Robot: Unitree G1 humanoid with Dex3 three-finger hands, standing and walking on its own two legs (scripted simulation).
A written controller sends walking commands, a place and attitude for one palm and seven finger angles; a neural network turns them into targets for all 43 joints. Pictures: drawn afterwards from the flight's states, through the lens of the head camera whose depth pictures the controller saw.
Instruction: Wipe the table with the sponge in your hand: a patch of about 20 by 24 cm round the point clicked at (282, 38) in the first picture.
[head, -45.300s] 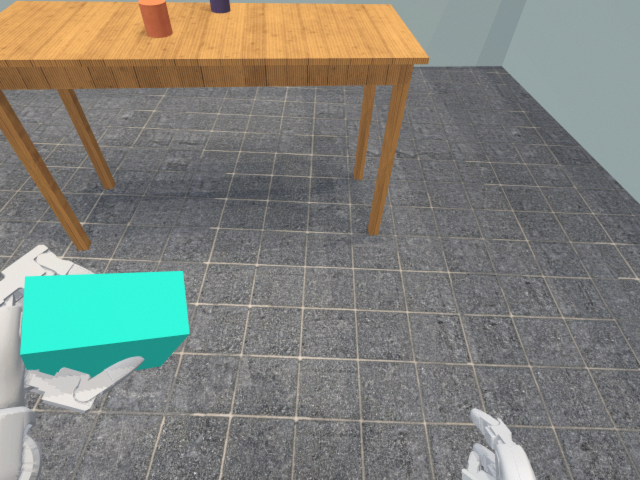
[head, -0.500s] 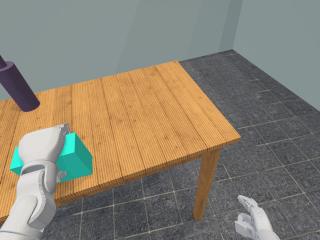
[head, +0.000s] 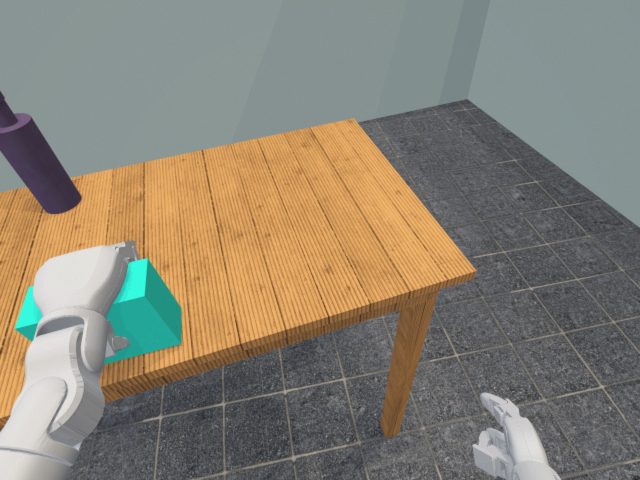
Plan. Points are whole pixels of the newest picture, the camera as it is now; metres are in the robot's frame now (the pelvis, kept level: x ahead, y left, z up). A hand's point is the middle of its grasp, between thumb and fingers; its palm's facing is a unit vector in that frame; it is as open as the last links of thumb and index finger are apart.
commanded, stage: lift the sponge slowly off the table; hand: left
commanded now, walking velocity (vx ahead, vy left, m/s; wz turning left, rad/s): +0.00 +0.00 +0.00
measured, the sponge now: (116, 324) +0.26 +0.32 +0.06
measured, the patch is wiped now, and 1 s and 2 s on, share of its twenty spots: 1.00 1.00 1.00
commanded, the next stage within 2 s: bring the sponge back beside the body in 1.60 s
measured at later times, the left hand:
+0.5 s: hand (99, 292) +0.26 +0.31 +0.13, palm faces +0.06 -0.02 -1.00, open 9.8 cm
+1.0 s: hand (88, 267) +0.27 +0.31 +0.16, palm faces +0.10 -0.01 -0.99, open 9.8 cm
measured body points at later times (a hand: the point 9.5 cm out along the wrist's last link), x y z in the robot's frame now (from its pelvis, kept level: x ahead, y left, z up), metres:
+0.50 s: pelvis -0.01 +0.00 +0.00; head -0.03 -0.04 +0.45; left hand +0.25 +0.30 +0.18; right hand +0.24 -0.20 -0.08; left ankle -0.02 +0.10 -0.74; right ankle -0.02 -0.11 -0.74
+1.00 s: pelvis -0.02 +0.00 +0.00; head -0.03 -0.04 +0.45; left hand +0.26 +0.31 +0.21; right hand +0.21 -0.20 -0.09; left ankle -0.02 +0.10 -0.74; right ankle -0.02 -0.11 -0.74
